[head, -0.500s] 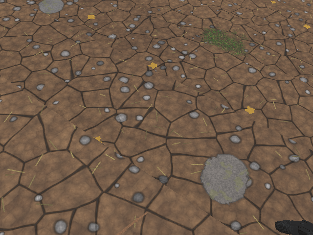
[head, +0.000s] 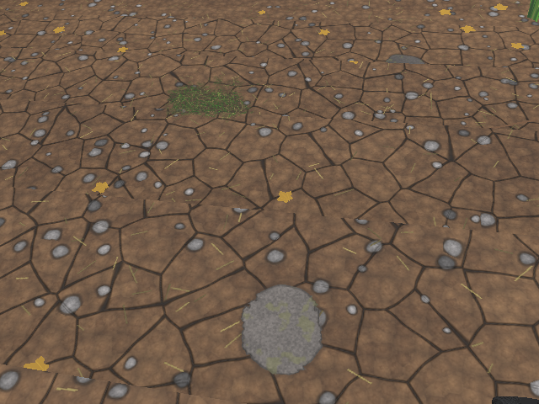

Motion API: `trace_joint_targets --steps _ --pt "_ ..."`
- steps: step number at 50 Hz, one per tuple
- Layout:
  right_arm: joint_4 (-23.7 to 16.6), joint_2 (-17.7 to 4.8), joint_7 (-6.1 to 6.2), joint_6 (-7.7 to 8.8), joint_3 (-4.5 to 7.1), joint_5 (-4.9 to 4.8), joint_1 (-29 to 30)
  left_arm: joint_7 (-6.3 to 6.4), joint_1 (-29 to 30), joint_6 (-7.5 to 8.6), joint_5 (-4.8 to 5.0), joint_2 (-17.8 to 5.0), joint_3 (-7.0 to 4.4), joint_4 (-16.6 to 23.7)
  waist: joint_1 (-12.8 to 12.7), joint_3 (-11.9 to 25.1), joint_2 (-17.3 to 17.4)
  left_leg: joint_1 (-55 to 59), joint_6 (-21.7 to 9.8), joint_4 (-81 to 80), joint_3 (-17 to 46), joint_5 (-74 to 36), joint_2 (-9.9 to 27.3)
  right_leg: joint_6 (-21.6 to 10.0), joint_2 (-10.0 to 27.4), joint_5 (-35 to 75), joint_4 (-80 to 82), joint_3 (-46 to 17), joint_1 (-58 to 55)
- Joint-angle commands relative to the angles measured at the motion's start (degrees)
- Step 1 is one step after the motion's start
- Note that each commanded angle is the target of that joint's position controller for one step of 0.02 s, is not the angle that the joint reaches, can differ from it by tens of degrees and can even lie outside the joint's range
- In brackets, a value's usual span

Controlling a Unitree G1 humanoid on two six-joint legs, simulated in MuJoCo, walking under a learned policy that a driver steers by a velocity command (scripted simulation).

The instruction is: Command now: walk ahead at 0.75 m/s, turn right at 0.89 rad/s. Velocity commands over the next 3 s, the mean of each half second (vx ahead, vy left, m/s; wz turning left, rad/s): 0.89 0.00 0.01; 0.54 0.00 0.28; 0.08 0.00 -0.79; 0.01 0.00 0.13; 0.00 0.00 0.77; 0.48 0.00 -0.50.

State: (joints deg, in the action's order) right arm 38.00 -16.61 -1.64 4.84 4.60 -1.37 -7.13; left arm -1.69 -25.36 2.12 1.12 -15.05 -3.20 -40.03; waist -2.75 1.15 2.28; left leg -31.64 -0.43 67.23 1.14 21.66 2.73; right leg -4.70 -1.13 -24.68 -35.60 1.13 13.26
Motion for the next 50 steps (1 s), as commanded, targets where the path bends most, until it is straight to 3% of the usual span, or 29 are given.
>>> trace_joint_targets --steps 1,7,12,13,15,16,17,18,19,20,21,23,25,26,27,29,32,36,38,39,40,41,42,43,44,45,46,48,50 --pt "-7.11 -5.92 -0.89 3.41 1.07 1.18 9.85 1.61 0.33 0.96 -0.22 -8.29 -1.28 6.17 0.7 -5.51 -5.57 -23.16 1.11 -6.59 4.11 -9.97 1.24 -11.42 14.97 -3.04 22.53 -29.52 -12.58" --pt "-6.33 -0.54 -2.29 2.59 -1.34 0.21 17.74 4.01 -4.99 1.06 0.31 -7.49 -0.73 1.08 -3.44 -8.15 -9.7 -8.32 2.4 -30.21 -2.83 -30.26 -2.82 -7.61 10.07 13.03 27.86 -13.64 -6.4" --pt "-6.18 -3.03 -3.97 2.82 -0.37 -1.16 16.79 2.62 -6.05 1.37 -0.27 -8.29 -1.21 -3.34 -2.16 -8.31 -11.43 -2.86 -3.24 -35.23 -6.03 -26.03 -3.65 -6.08 12.52 31.94 26.72 -6.25 -14.26" --pt "-3.3 -7.07 -3.96 2.84 1.75 -0.91 6.45 2.57 -0.29 1.47 -2.28 -10.19 -1.7 -2.05 3.84 -0.78 -13.77 9.05 -5.23 -23.66 -7.58 -28.41 -5.98 -5.11 14.08 58.52 19.85 -3.35 -14.35" --pt "2.7 -12.03 -2.32 1.41 4.35 -1.17 -17.57 3.21 9.26 1.56 -3.45 -12.6 -2.49 0.84 16.55 8.4 -12.73 34.2 -8.88 -14.73 -8.39 -17.33 -10.05 -2.14 12.52 85.43 -6.45 0.79 -3.44" --pt "4.55 -10.57 -1.14 0.1 4.16 -2.01 -27.08 3.42 9.62 1.43 -2.83 -13.3 -2.37 0.4 21.77 8.1 -7.64 42.16 -11.32 -29.42 -3.51 -7.33 -7.45 -0.26 7.58 68.88 -28.36 1.39 4.05" --pt "6.7 -9.38 -1.24 0.23 2.11 -1.06 -27.47 2.75 5.29 2.47 -4.35 -0.1 0.96 -0.15 13.88 6.38 12.8 51.22 -15.36 -24.57 12.82 0.15 0.19 1.45 -0.53 -3.85 -55.34 -2.07 23.85" --pt "2.98 -7.91 -1.65 1.46 0.79 0.81 -20.71 1.93 -0.48 5.12 0.4 2.25 2.61 3.96 5.47 9.46 21.52 53.02 -24.97 -41.85 48.06 8.15 10.56 3.09 -5.02 -11.47 -62.74 -10.3 38.56" --pt "2.18 -6.05 -1.19 1.64 1.44 0.69 -19.35 1.39 7.93 6.8 2.72 -5.48 1.11 5.6 8.47 4.47 8.94 47.06 -24.43 -52.25 52.9 12.54 11.8 1.92 -2.23 -1.26 -56.89 -11.71 40.24" --pt "1.34 -5.4 -1.18 1.62 1.25 0.71 -16.83 1.49 13.73 7.42 2.31 -8.89 0.11 6.88 6.84 -0.46 -4.01 35.7 -22.36 -52.32 48.11 12.73 10.73 0.9 0.72 5.0 -48.2 -12.4 35.02" --pt "0.01 -5.93 -1.49 1.84 1.29 0.64 -12.95 1.75 14.32 7.0 1.42 -8.19 0.0 7.05 3.43 -3.53 -5.67 25.16 -23.19 -50.66 45.13 6.44 9.1 1.45 1.81 5.66 -42.89 -12.88 30.62" --pt "-2.26 -4.34 -0.26 1.99 0.39 -0.06 -7.63 1.83 11.74 5.57 -0.45 -8.01 -0.19 6.65 -0.63 -4.84 -2.14 14.68 -22.96 -48.78 37.03 -0.59 4.83 3.7 4.1 5.82 -33.97 -13.57 25.18" --pt "-1.5 -5.32 1.23 1.42 0.32 -1.03 -9.02 1.5 14.68 5.29 -1.82 -5.33 0.85 8.59 -0.64 -6.39 -2.66 7.67 -21.59 -48.5 30.9 -8.97 3.37 5.07 4.53 2.3 -23.67 -8.73 22.26" --pt "-0.74 -6.99 1.82 1.42 0.88 0.08 -11.27 0.77 15.49 6.03 -2.75 -4.29 1.19 7.62 1.0 -4.4 -4.1 6.06 -21.15 -44.98 28.36 -16.5 2.91 4.94 4.86 15.92 -25.15 -8.25 20.12" --pt "1.23 -6.31 3.12 1.75 0.75 -0.64 -16.11 0.23 21.58 6.72 -2.65 -7.46 -0.12 8.64 3.36 -5.16 -4.37 10.68 -19.0 -41.91 27.97 -11.61 1.01 3.81 5.9 26.89 -18.09 -12.34 26.87" --pt "3.73 -4.38 5.38 -0.04 0.0 -1.51 -18.82 -1.57 25.47 7.07 -5.13 -2.97 1.29 9.64 6.22 -3.44 -2.31 1.83 -14.33 -38.7 20.4 0.77 -5.38 2.52 1.76 52.31 -2.65 -7.72 14.0" --pt "5.61 -4.43 5.88 -2.32 -0.39 -1.39 -21.7 -2.86 26.96 6.67 -3.36 -0.22 1.28 11.02 7.31 -1.97 -0.15 -3.29 -10.49 -31.79 20.39 0.93 -7.79 2.87 -3.43 55.97 0.57 -5.09 0.21" --pt "7.23 -0.89 7.47 -4.3 -0.79 -2.36 -22.79 -0.74 24.79 6.16 -2.22 -1.84 -0.68 9.35 7.12 -2.83 3.4 19.73 -4.55 -12.67 19.93 -4.79 -9.19 7.15 1.8 59.88 20.24 -8.25 4.44" --pt "8.18 -1.79 7.32 -4.68 -0.7 -1.66 -19.65 0.13 4.18 6.35 -2.31 -4.92 -2.61 2.33 -2.36 2.68 3.58 22.44 -1.1 12.77 12.31 -6.33 -11.51 7.36 8.46 79.19 32.09 -6.36 -9.18" --pt "8.5 1.59 5.91 -3.97 -1.13 0.13 -19.29 -0.86 -8.32 6.23 -2.41 -7.3 -3.02 -2.68 -5.64 7.82 -4.03 5.8 1.24 32.62 10.71 23.6 -13.92 3.85 15.57 82.25 19.29 -11.64 -29.76" --pt "8.01 6.75 5.26 -2.87 -2.31 0.92 -25.23 -1.75 -13.95 5.91 -4.08 -10.43 -2.3 -6.64 -3.68 9.29 -21.1 -11.9 2.86 51.12 12.28 39.01 -17.48 5.92 14.35 113.91 0.34 -10.95 -42.79" --pt "7.1 2.84 4.3 -1.54 -2.35 -2.28 -36.46 -2.13 -10.37 5.46 -2.61 -14.11 -3.39 -9.39 4.79 17.03 -34.98 -26.54 4.36 61.76 15.28 33.49 -14.06 -8.83 23.32 116.26 -6.96 -27.87 -53.86" --pt "6.19 -0.36 3.41 -1.0 -3.54 -2.08 -30.69 -1.89 -6.48 4.39 -1.97 -8.01 -2.44 -6.15 0.61 20.18 -21.55 -34.33 3.1 50.46 11.8 24.61 -6.14 -14.03 23.93 85.18 -1.75 -30.67 -54.0" --pt "3.77 -0.41 3.12 -0.87 -4.01 -3.02 -24.54 -0.86 1.29 3.45 -1.44 -10.99 -3.2 -6.13 3.36 20.14 -18.11 -33.39 2.58 45.83 8.97 16.13 -2.14 -19.68 27.21 46.15 8.27 -42.77 -44.12" --pt "3.57 -2.98 4.36 -1.3 -2.95 -0.05 -13.24 0.74 7.0 2.78 -2.33 -6.67 -1.71 -2.72 1.37 13.52 -0.52 -25.24 1.64 41.59 6.66 6.56 -0.91 -16.84 25.47 40.46 16.02 -43.82 -24.5" --pt "1.28 -5.64 4.67 -2.0 -2.37 0.65 -8.59 1.75 9.67 3.46 -2.49 -9.31 -1.41 -2.31 3.83 7.03 -3.19 -21.79 1.4 30.38 9.2 1.77 -0.49 -17.53 25.67 46.28 15.62 -44.73 -12.09" --pt "0.53 -5.68 5.08 -2.69 -1.89 1.73 -5.71 2.39 11.21 3.53 -2.02 -9.42 -1.33 -2.74 5.42 -0.27 -1.12 -15.36 2.46 17.21 8.73 1.06 0.57 -14.49 19.43 51.98 16.53 -35.45 2.28" --pt "-1.43 -1.61 5.28 -1.05 -2.5 3.62 -1.75 3.31 9.13 2.5 -2.46 -8.56 -1.38 -3.12 4.24 1.67 -4.19 3.02 3.62 -12.8 3.43 -10.66 -3.76 -8.72 5.13 54.36 17.67 -19.51 13.74" --pt "-1.82 0.49 4.63 -0.63 -2.37 1.3 -1.66 3.91 7.43 0.91 -1.44 -9.63 -1.69 -3.95 4.74 7.17 -11.09 15.4 5.5 -24.93 3.15 -19.1 -8.55 -6.8 3.29 52.05 17.1 -18.63 12.7"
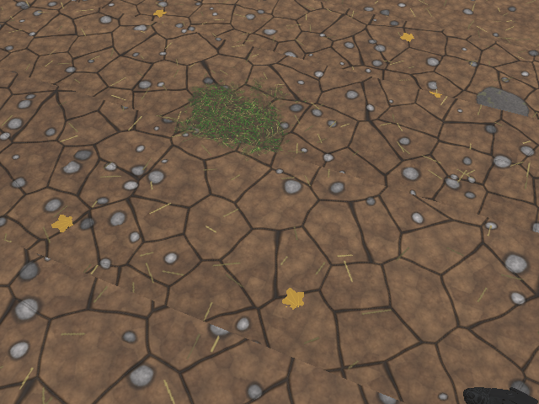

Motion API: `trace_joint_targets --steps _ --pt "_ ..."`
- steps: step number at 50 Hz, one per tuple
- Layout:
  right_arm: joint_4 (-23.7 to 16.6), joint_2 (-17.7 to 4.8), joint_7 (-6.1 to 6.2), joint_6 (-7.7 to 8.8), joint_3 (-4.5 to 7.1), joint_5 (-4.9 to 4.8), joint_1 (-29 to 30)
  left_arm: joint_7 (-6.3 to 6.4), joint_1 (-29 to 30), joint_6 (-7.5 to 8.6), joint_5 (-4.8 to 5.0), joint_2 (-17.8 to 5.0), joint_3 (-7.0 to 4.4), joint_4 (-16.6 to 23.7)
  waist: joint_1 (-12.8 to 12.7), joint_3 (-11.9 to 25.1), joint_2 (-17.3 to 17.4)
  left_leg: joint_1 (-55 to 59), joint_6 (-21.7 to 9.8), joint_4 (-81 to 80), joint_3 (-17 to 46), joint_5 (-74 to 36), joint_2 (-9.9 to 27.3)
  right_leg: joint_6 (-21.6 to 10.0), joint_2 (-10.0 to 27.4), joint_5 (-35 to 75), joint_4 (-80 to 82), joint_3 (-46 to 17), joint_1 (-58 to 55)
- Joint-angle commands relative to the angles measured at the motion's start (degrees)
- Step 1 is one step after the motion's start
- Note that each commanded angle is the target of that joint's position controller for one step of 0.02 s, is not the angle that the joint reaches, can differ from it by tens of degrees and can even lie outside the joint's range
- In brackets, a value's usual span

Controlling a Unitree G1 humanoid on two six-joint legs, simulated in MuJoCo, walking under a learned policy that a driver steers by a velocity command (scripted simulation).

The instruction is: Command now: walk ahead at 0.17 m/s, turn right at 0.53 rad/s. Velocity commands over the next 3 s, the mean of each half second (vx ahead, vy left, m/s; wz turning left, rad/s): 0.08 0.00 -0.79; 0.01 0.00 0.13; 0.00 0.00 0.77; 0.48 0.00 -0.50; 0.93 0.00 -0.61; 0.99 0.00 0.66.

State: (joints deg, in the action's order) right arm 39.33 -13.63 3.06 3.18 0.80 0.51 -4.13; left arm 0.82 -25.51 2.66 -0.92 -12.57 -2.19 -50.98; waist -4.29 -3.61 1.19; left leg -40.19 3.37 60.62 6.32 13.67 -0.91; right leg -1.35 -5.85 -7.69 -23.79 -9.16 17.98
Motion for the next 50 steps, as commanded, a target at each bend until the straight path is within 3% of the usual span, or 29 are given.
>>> trace_joint_targets --steps 1,3,5,6,7,8,9,10,12,13,16,19,23,24,25,26,27,28,29,30,31,32,33,35,37,39,40,45,50 --pt "-3.31 -2.85 -0.17 0.42 1.68 -1.49 -5.11 1.6 7.48 -0.2 1.13 -12.56 -2.93 7.15 7.29 13.12 -10.73 25.88 1.8 -22.11 0.23 -11.63 -5.04 -9.55 9.33 31.02 4.65 -11.15 5.8" --pt "-3.45 -5.2 -0.19 -0.82 2.53 -0.79 -4.54 1.59 8.72 -1.12 2.56 -11.96 -3.57 9.04 7.77 11.66 -9.72 26.42 1.09 -27.77 2.86 -11.1 -4.35 -8.24 10.14 21.42 3.16 -17.56 3.12" --pt "-3.18 -6.66 -0.69 -1.14 3.33 -0.04 -5.01 1.98 8.71 -2.29 3.17 -10.34 -3.95 10.4 8.29 9.6 -7.6 30.55 -0.69 -34.84 3.24 -15.22 -1.91 -5.35 7.34 6.8 -1.23 -20.39 4.94" --pt "-2.95 -7.68 -0.71 -1.3 3.68 0.37 -6.38 1.95 5.95 -2.87 3.18 -7.71 -3.5 10.53 7.74 9.87 -3.75 36.33 -3.49 -38.38 5.5 -18.25 4.41 -2.82 3.93 -9.45 -7.96 -18.19 9.31" --pt "-3.43 -9.67 -0.57 -1.99 3.86 1.14 -7.65 1.98 -2.35 -3.36 2.43 -3.75 -2.77 9.52 4.27 14.92 7.29 45.96 -9.17 -35.49 15.43 -32.06 17.89 0.0 -2.85 -30.45 -24.04 -9.9 15.22" --pt "-3.82 -8.99 -1.21 -2.82 3.79 1.92 -6.43 1.67 -6.03 -3.66 3.39 -6.37 -2.73 11.89 2.54 20.03 14.06 43.41 -16.32 -39.86 26.17 -22.08 26.93 0.8 -2.57 -33.65 -33.65 -6.59 17.73" --pt "-4.67 -7.49 -1.79 -2.71 3.8 0.93 -2.0 1.68 -4.36 -4.48 3.31 -10.62 -3.79 11.39 2.0 13.69 12.13 37.32 -17.99 -43.55 25.1 -11.58 24.42 2.88 1.29 -27.69 -39.7 -1.56 20.28" --pt "-5.17 -4.79 -2.05 -2.66 3.28 0.51 1.52 1.97 -2.46 -5.63 3.01 -12.23 -4.54 11.08 1.99 9.2 9.01 31.89 -16.51 -44.23 18.13 -4.8 19.73 4.34 3.3 -22.46 -43.02 -0.09 21.03" --pt "-5.38 -4.3 -2.14 -2.83 3.11 0.31 5.47 2.17 -2.72 -7.33 1.95 -12.03 -5.1 11.21 0.54 6.75 7.6 24.72 -15.24 -44.29 9.46 -7.87 15.72 6.53 4.37 -17.35 -49.94 2.76 18.06" --pt "-5.0 -4.83 -2.03 -2.85 3.25 0.48 5.63 1.96 -1.85 -7.48 2.05 -11.24 -4.95 12.31 0.36 5.97 7.55 22.81 -15.11 -44.67 6.02 -9.88 14.8 7.01 5.11 -15.29 -50.14 4.41 17.06" --pt "-3.14 -6.54 -1.36 -2.97 4.16 0.73 2.43 1.26 4.82 -7.08 2.55 -8.51 -3.81 16.34 2.88 6.31 6.84 27.05 -15.71 -44.27 1.65 -14.06 15.24 7.19 7.81 -12.08 -41.2 6.97 18.54" --pt "-2.41 -9.24 -1.31 -3.3 5.36 0.39 2.19 -0.25 8.1 -6.79 2.3 -7.18 -2.75 18.59 3.71 8.87 7.08 28.03 -15.57 -43.24 -1.93 -16.25 16.87 5.85 9.78 -11.05 -30.33 8.6 12.11" --pt "-1.45 -12.0 -2.34 -2.93 6.7 -0.95 1.68 -1.35 8.17 -7.33 2.32 -10.0 -3.88 19.69 3.02 9.91 8.38 27.99 -13.16 -40.88 -4.94 -13.86 19.27 2.18 8.66 -11.14 -19.09 11.81 3.47" --pt "-1.58 -12.1 -2.66 -2.99 6.97 -1.62 2.49 -1.46 6.58 -7.48 2.41 -9.87 -4.25 19.19 1.52 10.46 7.29 27.67 -11.16 -37.85 -6.61 -11.78 18.95 0.73 7.65 -7.85 -13.38 13.02 -0.09" --pt "-1.16 -10.71 -2.85 -3.2 6.85 -1.97 1.58 -1.22 4.68 -7.6 2.18 -10.32 -4.88 18.22 0.91 10.7 5.27 25.27 -8.26 -33.17 -9.13 -7.37 17.18 -0.91 5.69 -4.82 -8.98 13.42 -5.07" --pt "-0.25 -8.3 -3.25 -3.56 6.52 -1.78 -1.0 -0.62 2.47 -7.56 1.53 -13.4 -6.16 17.97 0.61 8.2 -2.98 16.91 -3.62 -22.24 -13.78 0.81 13.13 -3.91 8.37 3.11 -1.88 5.61 -11.44" --pt "-2.86 -4.91 -3.82 -3.95 5.07 1.03 -2.51 0.23 3.91 -7.1 1.55 -21.74 -7.31 20.11 4.51 6.55 -24.89 -2.06 2.17 -0.76 -16.67 24.22 4.4 -11.69 24.05 24.42 0.4 -18.09 -18.95" --pt "-3.95 -7.56 -3.25 -3.53 5.7 0.19 3.51 -0.74 5.15 -5.82 -1.78 -20.47 -6.48 22.03 -0.96 11.57 -19.64 -3.91 0.68 8.31 -5.77 24.7 2.08 -18.8 28.31 20.9 4.65 -21.43 -12.87" --pt "-3.13 -10.23 -2.6 -4.0 6.32 -1.46 4.19 -1.31 7.73 -4.8 -2.52 -17.42 -5.23 21.71 0.07 9.45 -12.49 -2.57 -0.95 11.75 -4.4 19.61 3.21 -16.71 25.72 16.43 4.94 -15.27 -10.6" --pt "-1.21 -9.98 -2.09 -4.55 6.42 -1.56 0.96 -1.31 11.15 -4.2 -0.94 -13.93 -4.08 20.89 2.64 8.88 -8.62 -1.52 -1.75 10.46 -3.7 14.76 4.26 -13.12 22.48 13.35 4.06 -10.35 -9.64" --pt "1.35 -9.18 -1.84 -5.14 6.08 -0.97 -2.69 -1.21 13.96 -3.84 0.38 -9.59 -2.4 20.27 4.23 9.57 -7.29 1.71 -1.36 8.57 -2.95 10.35 5.41 -10.3 19.95 12.79 3.32 -5.68 -9.27" --pt "3.45 -7.93 -2.15 -5.57 5.72 -0.52 -6.3 -0.98 16.02 -3.42 0.62 -6.41 -0.94 19.25 5.92 10.21 -8.21 7.48 -0.58 6.96 -2.78 5.54 5.75 -8.83 17.82 15.13 3.29 -1.0 -6.94" --pt "5.04 -7.42 -2.64 -5.82 5.56 -1.0 -8.68 -0.95 16.35 -3.07 0.03 -4.78 -0.18 18.18 6.47 10.04 -8.69 11.14 0.12 5.64 -2.79 3.02 5.36 -8.25 16.71 16.08 3.84 1.9 -5.97" --pt "5.02 -7.66 -3.08 -5.93 5.36 -2.29 -7.88 -0.64 16.72 -2.4 -1.4 -5.03 -0.27 17.09 5.26 7.83 -7.55 12.93 0.77 -1.5 -0.4 1.23 4.45 -7.96 16.77 14.52 4.65 4.6 -7.01" --pt "3.22 -8.65 -2.96 -5.82 5.27 -2.36 -5.45 0.05 16.7 -2.41 -1.75 -8.04 -1.33 16.15 3.76 6.17 -7.78 12.12 1.04 -7.33 0.48 2.38 3.74 -8.7 18.93 13.84 4.73 3.97 -9.96" --pt "1.71 -10.45 -2.75 -6.12 5.67 -2.33 -5.57 0.64 15.7 -3.37 -1.14 -10.71 -2.53 15.29 2.68 5.35 -8.01 9.22 1.55 -6.12 -1.03 6.91 3.88 -10.78 22.44 13.81 4.97 1.67 -13.1" --pt "1.17 -10.82 -2.63 -6.46 5.81 -2.5 -6.01 0.78 15.66 -3.8 -0.77 -10.87 -2.81 15.18 2.39 4.76 -7.59 7.7 1.86 -4.58 -1.49 9.07 4.31 -11.73 23.86 12.97 5.26 0.8 -13.86" --pt "-1.17 -8.12 -2.31 -8.07 5.45 -2.45 -7.42 0.57 18.75 -4.12 -0.36 -9.5 -3.53 15.01 2.95 3.26 -6.32 5.94 2.31 -3.9 -4.17 11.75 6.68 -12.69 24.96 13.5 5.53 4.27 -14.1" --pt "-4.5 -6.96 -3.77 -8.23 5.14 -2.62 -6.91 -0.26 20.26 -4.37 0.62 -11.09 -5.01 15.0 3.2 7.21 -7.41 12.89 -0.35 -12.78 -10.0 11.07 5.43 -11.03 25.23 21.66 1.38 11.41 -14.6"
Over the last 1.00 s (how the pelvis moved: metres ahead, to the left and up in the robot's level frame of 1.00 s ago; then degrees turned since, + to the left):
0.73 -0.06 -0.16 11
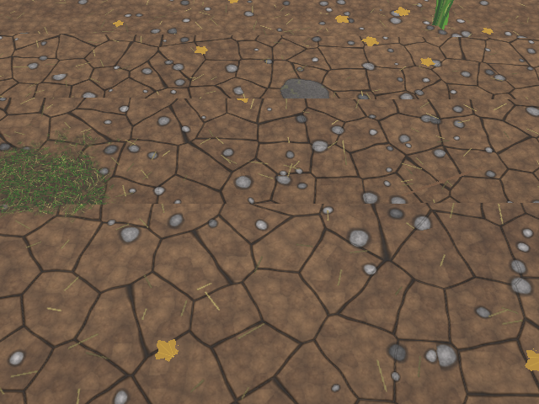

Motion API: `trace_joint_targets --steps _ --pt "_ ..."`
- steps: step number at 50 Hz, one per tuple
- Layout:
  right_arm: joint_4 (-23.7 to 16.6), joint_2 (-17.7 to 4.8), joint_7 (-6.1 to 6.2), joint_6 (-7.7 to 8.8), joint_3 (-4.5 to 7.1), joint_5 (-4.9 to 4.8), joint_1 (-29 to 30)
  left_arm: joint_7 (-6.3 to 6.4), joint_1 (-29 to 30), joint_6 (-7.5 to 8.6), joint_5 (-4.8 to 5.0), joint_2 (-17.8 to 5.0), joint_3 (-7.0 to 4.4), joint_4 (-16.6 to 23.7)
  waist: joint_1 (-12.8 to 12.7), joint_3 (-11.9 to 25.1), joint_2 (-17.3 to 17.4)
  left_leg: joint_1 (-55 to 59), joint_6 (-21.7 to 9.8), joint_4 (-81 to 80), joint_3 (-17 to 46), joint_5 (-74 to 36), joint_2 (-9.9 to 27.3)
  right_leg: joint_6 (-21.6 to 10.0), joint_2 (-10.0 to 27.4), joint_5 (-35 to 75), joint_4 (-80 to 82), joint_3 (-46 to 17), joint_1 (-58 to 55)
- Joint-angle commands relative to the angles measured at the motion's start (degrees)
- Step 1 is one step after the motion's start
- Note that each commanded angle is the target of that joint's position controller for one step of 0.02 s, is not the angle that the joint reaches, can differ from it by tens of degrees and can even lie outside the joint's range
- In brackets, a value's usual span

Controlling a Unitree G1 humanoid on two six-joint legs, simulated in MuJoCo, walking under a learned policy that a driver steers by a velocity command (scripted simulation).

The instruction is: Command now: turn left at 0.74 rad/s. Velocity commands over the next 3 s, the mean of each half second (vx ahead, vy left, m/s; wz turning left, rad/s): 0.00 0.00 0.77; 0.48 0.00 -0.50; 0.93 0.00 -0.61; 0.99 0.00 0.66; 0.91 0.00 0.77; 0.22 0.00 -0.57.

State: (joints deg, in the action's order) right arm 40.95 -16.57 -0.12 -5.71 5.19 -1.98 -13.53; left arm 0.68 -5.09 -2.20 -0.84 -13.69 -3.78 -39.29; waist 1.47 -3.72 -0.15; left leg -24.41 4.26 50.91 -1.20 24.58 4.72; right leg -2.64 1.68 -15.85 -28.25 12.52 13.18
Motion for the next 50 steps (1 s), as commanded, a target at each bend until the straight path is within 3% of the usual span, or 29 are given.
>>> trace_joint_targets --steps 1,4,5,6,7,8,9,10,11,14,19,22,26,28,30,32,34,35,36,37,38,39,41,44,45,47,48,49,50 --pt "-6.79 -4.2 -0.96 0.43 0.87 -0.27 2.63 -0.36 -0.1 0.52 0.96 -10.38 -3.67 3.24 -2.47 7.9 -6.64 -1.53 -2.1 -5.26 -3.47 -0.21 -0.65 -8.96 18.14 29.83 4.82 -9.36 -10.06" --pt "-7.28 -4.78 -1.36 -0.35 1.74 -0.19 -0.58 -1.02 0.79 0.64 2.65 -10.57 -4.13 2.42 0.77 9.49 -5.95 8.8 -6.17 -18.59 -5.55 -9.88 -3.2 -3.24 17.03 22.26 -2.76 -4.34 -6.04" --pt "-6.44 -8.32 -0.26 -0.16 3.17 0.31 -4.65 -1.5 -1.79 0.9 2.44 -8.93 -4.05 1.24 1.96 9.76 0.84 17.84 -9.38 -24.4 0.8 -24.06 -2.09 1.15 12.66 12.67 -11.99 -1.05 1.51" --pt "-6.94 -18.11 0.7 0.28 5.59 0.48 -7.72 -1.73 1.5 1.18 -0.11 -5.19 -2.8 4.62 1.77 8.83 20.56 29.82 -18.19 -25.67 25.07 -53.51 12.34 7.15 2.68 -19.87 -33.03 2.0 23.01" --pt "-8.37 -18.08 -0.5 2.18 4.92 3.24 -8.02 -1.38 6.93 1.56 0.05 -6.12 -2.65 6.83 4.9 15.32 15.72 28.29 -27.96 -28.6 35.14 -49.37 17.57 7.7 -2.44 -27.08 -44.37 -12.57 28.76" --pt "-8.39 -16.6 -0.97 3.68 4.23 3.17 -5.14 -1.15 8.59 1.51 1.13 -8.56 -3.2 6.99 3.99 13.12 9.24 27.77 -26.8 -30.22 30.55 -43.39 15.84 6.74 -1.58 -23.06 -47.75 -16.1 31.37" --pt "-8.17 -14.87 -0.58 4.33 3.65 1.74 -2.13 -0.54 8.42 1.67 1.35 -9.15 -3.47 6.96 1.93 9.56 6.64 26.03 -23.45 -30.32 26.69 -39.39 12.6 5.64 -1.08 -17.38 -46.08 -17.21 32.57" --pt "-8.65 -12.67 0.03 4.09 2.82 0.36 1.02 0.2 7.15 1.71 0.59 -10.14 -3.77 6.1 0.24 7.99 3.5 24.92 -20.62 -29.61 24.14 -37.72 10.39 5.45 -0.21 -12.31 -43.37 -18.07 32.73" --pt "-9.09 -11.48 0.78 3.55 2.2 -0.28 3.26 0.54 5.58 1.7 0.17 -10.72 -4.06 5.65 -1.33 7.86 3.59 22.91 -19.04 -29.33 22.37 -37.84 8.58 5.7 -0.17 -8.5 -41.07 -18.5 30.27" --pt "-9.55 -11.65 1.84 3.08 1.79 0.6 2.92 0.12 3.35 1.8 0.51 -9.08 -3.64 4.35 -1.57 9.25 3.78 21.8 -17.8 -28.83 21.66 -38.35 5.73 6.97 -2.57 -1.95 -36.91 -18.69 26.15" --pt "-9.44 -13.11 2.39 2.95 2.15 0.25 2.02 0.44 5.02 1.99 0.77 -8.4 -3.43 5.12 -0.89 7.72 6.89 18.91 -16.97 -28.55 26.65 -27.84 2.83 8.45 -5.05 -0.35 -25.71 -20.69 23.54" --pt "-9.51 -10.38 2.44 2.88 0.66 1.39 3.71 0.05 2.79 1.62 0.82 -8.73 -3.03 3.75 -0.23 9.05 8.05 17.45 -16.3 -26.56 24.78 -28.08 3.49 8.62 -2.4 0.67 -23.46 -19.23 19.58" --pt "-7.26 -4.5 1.22 3.76 -2.28 3.16 4.89 -1.21 0.74 1.65 1.14 -6.58 -1.54 3.52 -0.29 8.73 9.15 11.29 -15.95 -26.32 21.63 -30.8 3.18 7.3 1.4 -1.62 -16.13 -17.23 7.49" --pt "-6.26 -5.1 0.46 4.44 -2.35 3.59 5.12 -1.59 0.48 1.85 1.74 -7.33 -1.45 3.85 -0.22 6.5 9.67 9.43 -15.69 -27.2 21.06 -28.37 3.3 6.01 0.76 -2.44 -10.97 -15.83 3.19" --pt "-5.53 -9.86 -0.08 5.03 -0.67 2.51 2.64 -1.61 -1.19 2.18 2.75 -8.69 -1.52 3.62 0.74 5.73 9.17 10.27 -15.8 -30.67 23.04 1.06 2.67 3.68 -3.28 -2.28 -7.46 -11.37 2.66" --pt "-4.81 -10.61 -0.33 6.09 -0.37 2.06 1.06 -1.78 -3.07 3.19 3.96 -8.76 -1.17 2.93 1.02 0.62 8.05 9.51 -16.35 -32.65 27.76 23.97 4.4 -0.14 -3.12 -8.76 -6.8 -12.52 6.9" --pt "-4.7 -8.82 0.07 7.72 -0.36 1.58 2.03 -1.89 -8.61 4.76 3.71 -7.84 -0.89 0.85 -0.63 -1.61 6.66 10.04 -16.45 -27.08 26.85 20.04 5.21 -4.7 -1.02 -9.62 -5.93 -16.19 8.82" --pt "-6.17 -7.89 0.23 8.63 -0.39 1.33 2.52 -2.03 -10.62 5.83 3.52 -9.76 -1.47 0.08 -0.11 -1.11 3.19 9.8 -14.59 -24.66 21.6 17.16 2.19 -7.71 0.54 -13.97 -3.74 -21.79 9.04" --pt "-7.83 -6.71 0.44 9.55 -0.56 0.88 6.13 -2.07 -14.66 6.72 3.61 -10.65 -1.94 -0.93 -1.99 -1.44 -1.41 6.51 -11.89 -17.4 15.17 12.36 -1.22 -11.03 3.36 -20.25 2.26 -29.9 7.35" --pt "-10.71 -4.65 0.53 10.71 -1.0 -0.05 12.51 -2.21 -21.39 7.54 3.36 -13.01 -2.65 -2.59 -5.06 -1.76 -10.42 -3.68 -8.28 -5.63 5.58 0.86 -6.55 -15.25 9.07 -24.3 12.48 -44.53 -2.51" --pt "-13.33 -4.79 0.8 12.3 -1.18 -0.21 18.14 -2.73 -26.81 8.26 2.51 -15.85 -3.63 -2.8 -8.84 -2.85 -15.1 -21.4 -5.98 6.83 4.53 1.17 -10.22 -19.36 14.35 -18.77 17.84 -60.45 -17.41" --pt "-13.32 -5.03 0.63 13.74 -1.09 0.34 18.25 -2.81 -28.44 8.62 2.25 -14.59 -3.45 -3.03 -9.1 -1.56 -9.99 -30.78 -5.98 12.48 8.48 3.38 -9.51 -19.04 14.62 -10.96 15.12 -61.21 -26.62" --pt "-13.33 -3.58 -0.64 15.48 -1.32 1.32 19.34 -2.18 -32.19 7.66 2.5 -10.55 -2.48 -3.25 -9.85 1.4 -6.75 -39.93 -5.25 16.23 8.9 0.64 -8.33 -16.6 10.06 1.81 10.23 -52.89 -37.76" --pt "-13.54 -3.35 -2.5 15.45 -1.37 1.97 20.42 -0.26 -30.75 4.98 3.64 -5.22 -0.18 -3.32 -7.56 0.62 -5.98 -31.43 -4.09 2.83 6.41 -5.87 -7.19 -13.82 5.71 8.19 12.14 -44.01 -27.86" --pt "-14.51 -2.52 -2.93 15.25 -1.7 1.74 22.56 0.62 -27.41 4.27 3.97 -5.33 0.06 -2.32 -6.78 -1.49 -6.07 -24.88 -3.32 -5.68 5.05 -7.32 -7.51 -12.89 4.81 5.54 14.16 -42.42 -18.79" --pt "-15.79 -1.39 -3.61 15.26 -1.87 1.67 24.27 1.91 -22.61 3.66 2.85 -9.61 -1.1 -1.19 -5.38 -1.89 -8.39 -3.19 -2.46 -14.69 0.71 -16.72 -11.33 -11.29 2.47 4.11 18.17 -39.53 1.97" --pt "-14.41 -2.54 -3.4 15.22 -0.95 1.45 18.32 1.77 -20.28 3.9 1.94 -11.36 -1.84 -0.75 -2.12 0.81 -11.92 11.16 -1.9 -10.42 0.3 -24.15 -11.97 -10.86 3.02 6.48 19.07 -38.92 11.94" --pt "-12.47 -5.03 -2.72 14.88 0.19 0.52 11.77 1.77 -17.93 4.37 2.24 -11.74 -2.04 0.29 1.15 1.88 -11.98 20.41 -1.7 -9.77 2.1 -25.14 -10.67 -9.25 3.2 6.74 17.31 -38.63 17.16" --pt "-8.13 -8.92 -2.07 14.85 2.43 0.95 -0.48 1.74 -13.17 5.33 1.45 -10.64 -1.84 2.46 7.3 9.09 -11.05 35.12 -0.94 0.23 2.68 -32.27 -10.38 -5.81 1.52 21.69 9.27 -35.48 20.62"
Over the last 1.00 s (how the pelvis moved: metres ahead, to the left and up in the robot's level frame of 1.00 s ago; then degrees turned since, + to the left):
0.07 -0.04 -0.01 -18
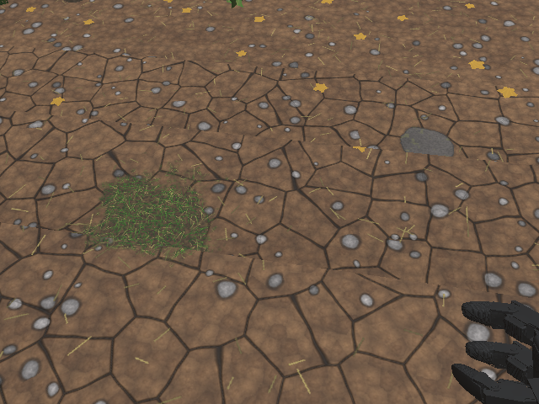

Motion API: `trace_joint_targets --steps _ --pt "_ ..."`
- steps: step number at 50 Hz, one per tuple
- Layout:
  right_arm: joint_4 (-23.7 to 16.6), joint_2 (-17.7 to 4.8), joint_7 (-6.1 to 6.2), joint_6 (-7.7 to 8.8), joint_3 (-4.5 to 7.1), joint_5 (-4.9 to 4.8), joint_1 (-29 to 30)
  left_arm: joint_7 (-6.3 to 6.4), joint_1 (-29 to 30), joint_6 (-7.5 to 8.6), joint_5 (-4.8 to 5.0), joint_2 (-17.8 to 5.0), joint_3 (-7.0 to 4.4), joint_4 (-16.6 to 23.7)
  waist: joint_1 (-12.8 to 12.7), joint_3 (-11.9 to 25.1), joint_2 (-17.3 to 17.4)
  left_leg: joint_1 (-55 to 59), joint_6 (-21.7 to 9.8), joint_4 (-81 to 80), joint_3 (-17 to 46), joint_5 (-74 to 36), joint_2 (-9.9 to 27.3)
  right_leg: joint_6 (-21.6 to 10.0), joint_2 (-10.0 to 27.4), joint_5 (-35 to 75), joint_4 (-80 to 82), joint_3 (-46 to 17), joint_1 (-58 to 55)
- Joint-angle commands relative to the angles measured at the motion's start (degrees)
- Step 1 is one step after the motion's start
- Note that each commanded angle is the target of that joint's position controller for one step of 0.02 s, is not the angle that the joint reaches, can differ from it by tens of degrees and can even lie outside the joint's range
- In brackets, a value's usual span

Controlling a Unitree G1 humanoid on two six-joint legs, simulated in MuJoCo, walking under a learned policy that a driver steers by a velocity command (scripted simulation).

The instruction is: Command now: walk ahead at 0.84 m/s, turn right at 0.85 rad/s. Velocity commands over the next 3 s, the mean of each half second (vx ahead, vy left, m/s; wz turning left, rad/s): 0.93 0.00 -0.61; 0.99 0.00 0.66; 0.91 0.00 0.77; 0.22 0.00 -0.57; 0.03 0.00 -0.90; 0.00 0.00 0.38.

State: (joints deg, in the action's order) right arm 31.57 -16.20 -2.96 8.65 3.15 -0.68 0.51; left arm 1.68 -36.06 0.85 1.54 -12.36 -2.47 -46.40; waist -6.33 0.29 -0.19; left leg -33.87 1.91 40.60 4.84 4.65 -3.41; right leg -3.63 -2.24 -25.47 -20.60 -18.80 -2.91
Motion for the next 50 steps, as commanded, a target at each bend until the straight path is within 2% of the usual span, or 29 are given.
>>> trace_joint_targets --steps 1,2,3,4,5,6,8,11,15,20,22,24,25,26,27,28,29,31,34,37,40,41,43,44,45,46,47,49,50 --pt "4.14 -10.44 1.87 -0.25 5.78 -1.34 -27.89 0.38 22.94 2.75 -0.64 -14.43 -3.82 11.9 23.61 10.41 -8.82 54.8 1.19 9.82 -1.68 -3.59 -0.12 -1.03 2.79 43.11 -14.71 -1.3 39.4" --pt "6.92 -12.0 2.81 -1.42 6.4 -2.14 -41.36 -0.55 26.4 3.0 -1.11 -12.99 -3.35 13.97 29.93 15.04 -1.12 62.74 -0.19 5.75 -1.91 7.2 0.62 0.9 -0.14 40.81 -35.17 -0.81 41.9" --pt "7.58 -11.05 2.82 -1.58 4.82 -2.01 -41.84 -1.56 19.21 2.96 -1.17 -1.48 -0.62 13.93 23.98 14.9 18.47 64.57 -4.42 0.23 10.48 22.12 10.64 -0.46 -5.29 -7.47 -56.23 -2.95 47.73" --pt "4.35 -8.25 1.91 -1.09 2.89 -0.25 -35.37 -1.78 13.13 3.46 0.06 3.73 1.32 13.42 17.94 7.87 24.94 52.73 -7.98 -3.12 22.03 6.92 18.32 -1.49 -5.3 -14.0 -71.58 -2.73 52.15" --pt "3.4 -10.96 1.1 -0.6 3.71 0.19 -25.41 -1.28 8.27 3.23 5.09 0.33 0.38 14.78 8.34 4.37 24.87 42.65 -15.26 -26.04 48.45 23.45 28.57 -1.96 -1.55 -1.47 -72.01 4.89 57.54" --pt "2.97 -5.37 0.68 -0.16 2.89 -0.75 -18.35 -0.56 14.92 1.89 3.79 -5.62 -1.13 12.91 7.83 -5.86 5.24 30.04 -17.9 -27.95 46.63 37.75 25.98 -2.77 3.54 5.23 -68.84 7.06 55.08" --pt "3.71 -3.04 0.46 1.23 1.72 -1.54 -13.26 -0.54 17.84 -1.09 2.33 -4.56 -0.42 13.77 5.65 -12.0 1.19 16.35 -18.04 -23.72 32.35 26.06 23.86 -1.53 7.49 7.64 -66.74 6.97 52.43" --pt "9.49 -5.38 1.51 0.59 2.31 -1.41 -15.27 -1.81 25.03 -1.15 1.14 -5.78 -0.49 17.29 5.52 -12.99 3.19 15.68 -12.72 -26.54 14.72 16.39 20.2 -2.06 11.23 10.13 -49.58 8.46 52.47" --pt "13.12 -4.16 3.75 1.24 1.29 0.12 -22.01 -5.4 30.95 2.8 -2.33 -5.84 -0.94 16.15 8.77 -6.53 -2.76 16.39 -7.23 -16.94 -6.49 14.37 11.04 -2.75 5.6 54.76 -24.74 15.83 40.56" --pt "14.37 -6.18 4.0 -2.68 0.66 -1.32 -28.8 -7.17 34.63 3.45 0.51 -6.31 -0.43 15.75 7.89 -8.18 -2.29 14.98 -8.36 -8.14 -7.6 11.69 12.77 -3.03 1.98 47.22 -13.94 19.91 23.15" --pt "15.79 -7.65 3.73 -4.65 0.53 -1.86 -30.5 -6.59 24.35 4.48 -1.06 -8.46 -1.54 11.26 3.48 -3.71 -0.94 25.71 -8.13 9.41 -4.51 -4.89 12.1 -3.93 4.41 45.25 -5.59 19.67 17.2" --pt "16.08 -10.23 3.58 -6.0 1.58 -2.44 -25.56 -5.08 5.38 4.07 -2.92 -11.63 -3.49 6.19 -8.61 0.47 0.73 16.85 -5.29 48.28 -3.48 -4.18 7.55 -8.73 12.34 49.84 5.14 13.46 -2.32" --pt "12.98 -2.52 3.05 -4.57 0.08 -0.88 -25.1 -5.25 1.93 4.12 -4.3 -12.75 -2.78 3.27 -5.74 5.63 -8.67 -4.43 -5.64 68.88 0.66 39.81 1.8 -7.84 16.1 65.25 -12.72 11.62 -21.01" --pt "12.98 -1.84 1.88 -2.39 -0.92 -2.89 -37.83 -4.44 3.23 3.73 -4.09 -14.33 -3.13 6.14 0.23 17.74 -16.02 -15.1 -7.14 66.42 11.27 36.76 3.65 -8.2 21.21 74.95 -30.78 8.94 -34.88" --pt "11.07 -4.44 1.53 -1.13 -1.16 -4.44 -35.4 -4.07 1.57 2.86 -3.13 -16.03 -4.81 5.69 -3.34 24.41 -16.02 -21.54 -5.18 62.09 10.29 31.26 5.74 -12.51 24.3 54.07 -21.97 -0.01 -37.25" --pt "8.66 -4.72 2.28 -0.5 -0.42 -5.43 -27.96 -3.57 2.76 3.23 -3.46 -16.89 -5.65 4.01 -2.14 22.3 -8.48 -23.36 -4.74 52.83 8.48 18.4 7.37 -15.34 27.93 14.57 -7.42 -10.9 -26.27" --pt "9.63 -5.46 4.27 -1.65 -0.18 -4.48 -24.31 -3.3 10.16 4.07 -3.75 -11.31 -3.87 4.34 0.74 14.03 2.37 -19.54 -3.94 53.01 4.86 12.72 9.79 -13.62 26.69 -1.08 1.58 -14.9 -12.37" --pt "10.07 -1.83 5.19 -5.43 -0.53 -1.93 -26.08 -3.34 18.48 5.89 -2.87 -6.49 -1.92 2.43 7.67 0.42 0.91 -13.48 -0.31 46.37 5.59 6.77 13.39 -12.95 26.7 15.85 1.53 -7.89 11.22" --pt "7.72 0.61 4.28 -7.18 -0.68 -1.57 -20.16 -3.15 23.63 7.29 -2.35 -4.93 -1.07 -0.02 10.03 -8.53 -4.73 -10.95 -0.28 33.28 6.53 5.25 16.18 -7.14 22.26 23.28 7.43 7.26 24.07" --pt "5.09 0.5 2.89 -6.63 -1.1 -0.1 -12.54 -0.93 20.79 6.7 -2.74 -6.44 -1.38 -1.87 7.49 -8.77 -2.02 -13.36 -3.53 19.65 1.91 -3.49 14.39 -4.2 17.87 33.22 7.33 20.67 15.31" --pt "2.62 -0.43 -0.01 -5.62 -0.4 -0.94 -7.22 0.59 16.95 6.07 -3.03 -10.77 -2.21 -2.78 5.78 -6.97 0.96 -4.39 -6.87 9.98 -8.04 -9.82 9.05 -0.51 14.29 43.04 7.23 29.76 10.1" --pt "5.92 -4.11 -0.64 -5.41 1.72 -0.41 -18.64 0.67 22.22 6.02 -4.26 -12.91 -2.6 -0.09 12.23 0.1 -0.67 12.65 -7.86 17.15 -12.77 -16.15 3.93 0.11 13.61 65.52 -1.21 32.43 12.96" --pt "12.76 -12.96 -0.01 -6.77 6.31 -1.07 -42.51 0.79 32.08 6.19 -1.43 -16.55 -3.23 4.33 26.11 9.38 -7.68 46.88 -9.29 26.33 -14.98 -8.19 -2.05 0.22 12.61 86.58 -25.22 31.75 26.94" --pt "16.84 -15.84 1.09 -7.92 7.58 -1.18 -57.02 -0.24 41.2 6.8 0.77 -17.12 -3.55 5.7 35.79 9.35 0.24 62.51 -13.67 20.36 -9.97 -6.55 0.98 2.76 8.08 58.83 -57.0 29.72 40.46" --pt "17.98 -9.52 0.77 -8.38 4.79 -0.59 -53.06 -2.32 40.68 8.38 1.17 -8.23 -1.39 6.49 31.31 -2.25 19.29 50.75 -16.85 2.42 -2.1 -4.64 1.31 3.99 -3.87 -4.02 -84.44 26.58 46.97" --pt "13.97 -7.05 0.31 -6.48 1.8 0.29 -40.21 -3.48 29.68 10.13 0.33 -2.45 0.21 10.61 15.01 -3.7 29.73 45.13 -21.78 -3.39 14.79 -0.82 3.79 0.98 -2.92 -13.31 -86.37 14.96 57.68" --pt "9.13 -4.37 -0.79 -5.19 0.51 -0.56 -32.01 -3.4 26.95 10.6 -0.36 -4.95 0.24 12.72 9.12 -0.12 18.72 35.91 -24.69 -10.27 26.42 -1.58 7.47 -1.72 -2.13 -12.4 -79.4 9.46 51.82" --pt "3.95 -8.96 -1.56 -2.75 2.41 -0.09 -19.41 -2.49 28.14 9.19 0.61 -8.0 -1.08 13.29 2.0 -3.46 -4.95 19.21 -25.96 -20.63 44.56 19.36 13.35 -1.43 -0.63 -1.42 -66.14 9.69 49.48" --pt "2.51 -10.45 -0.99 -2.09 2.9 -0.18 -15.27 -1.84 27.02 7.96 -0.26 -7.44 -0.82 13.22 -0.18 -3.77 -5.83 11.91 -26.11 -14.43 44.76 15.07 13.24 0.03 0.67 1.25 -62.91 8.35 47.4"
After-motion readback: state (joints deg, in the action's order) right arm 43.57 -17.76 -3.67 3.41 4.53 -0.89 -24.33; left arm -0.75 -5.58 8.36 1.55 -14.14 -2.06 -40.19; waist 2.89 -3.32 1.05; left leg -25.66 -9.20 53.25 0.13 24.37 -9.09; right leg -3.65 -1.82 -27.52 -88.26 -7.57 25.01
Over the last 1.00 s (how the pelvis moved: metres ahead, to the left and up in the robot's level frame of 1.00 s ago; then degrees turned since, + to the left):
0.22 0.07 -0.01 5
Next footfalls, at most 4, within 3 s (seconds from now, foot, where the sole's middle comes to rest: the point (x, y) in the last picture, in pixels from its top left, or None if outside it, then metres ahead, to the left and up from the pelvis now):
0.04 left None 0.14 0.15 -0.77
0.48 right None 0.49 -0.22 -0.94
0.88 left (352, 293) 0.88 -0.09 -0.94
1.30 right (386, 227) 1.28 -0.23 -1.11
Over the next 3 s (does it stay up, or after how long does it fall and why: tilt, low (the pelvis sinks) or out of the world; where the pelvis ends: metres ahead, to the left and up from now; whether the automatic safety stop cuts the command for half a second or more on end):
stays up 1.50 -0.06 -0.32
